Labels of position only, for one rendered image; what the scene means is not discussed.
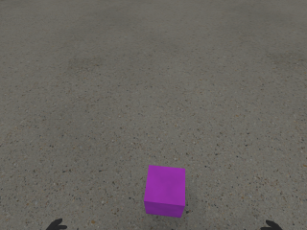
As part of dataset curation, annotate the robot left hand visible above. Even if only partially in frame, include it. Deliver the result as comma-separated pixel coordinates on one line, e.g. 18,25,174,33
46,218,67,230

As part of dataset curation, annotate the robot right hand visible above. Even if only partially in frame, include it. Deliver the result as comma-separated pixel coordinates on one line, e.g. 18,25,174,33
260,219,282,230

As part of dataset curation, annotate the carton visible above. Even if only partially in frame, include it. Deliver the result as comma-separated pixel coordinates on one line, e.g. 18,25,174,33
144,165,185,218

